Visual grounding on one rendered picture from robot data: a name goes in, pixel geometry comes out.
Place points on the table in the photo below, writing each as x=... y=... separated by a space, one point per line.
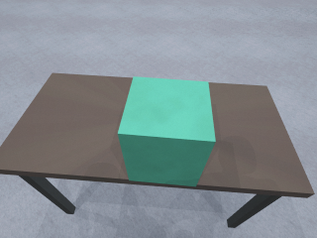
x=70 y=131

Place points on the carton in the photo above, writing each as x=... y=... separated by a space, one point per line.
x=167 y=131

